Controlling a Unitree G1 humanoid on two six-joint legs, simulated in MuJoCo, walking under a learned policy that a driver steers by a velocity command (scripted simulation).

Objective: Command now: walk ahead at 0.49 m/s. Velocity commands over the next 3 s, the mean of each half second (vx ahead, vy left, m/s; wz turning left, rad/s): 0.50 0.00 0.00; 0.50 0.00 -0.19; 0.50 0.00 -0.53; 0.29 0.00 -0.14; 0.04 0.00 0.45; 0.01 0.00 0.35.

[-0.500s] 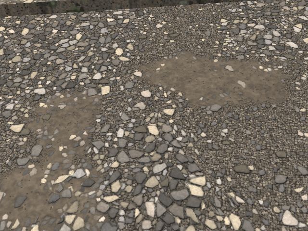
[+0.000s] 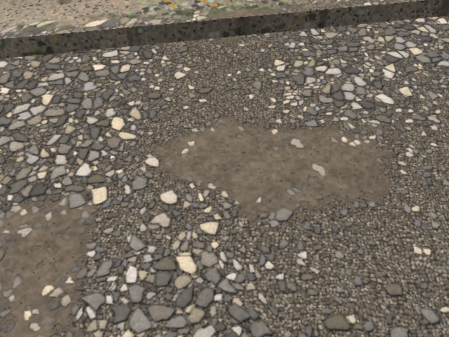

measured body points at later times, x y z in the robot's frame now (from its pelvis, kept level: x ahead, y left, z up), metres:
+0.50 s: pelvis +0.29 -0.08 +0.00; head +0.30 -0.09 +0.45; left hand +0.29 +0.19 -0.13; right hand +0.43 -0.34 -0.12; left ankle +0.40 +0.10 -0.67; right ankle +0.27 -0.16 -0.75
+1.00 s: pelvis +0.57 -0.01 +0.00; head +0.58 +0.00 +0.45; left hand +0.68 +0.26 -0.14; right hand +0.59 -0.28 -0.13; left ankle +0.58 +0.08 -0.75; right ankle +0.58 -0.17 -0.66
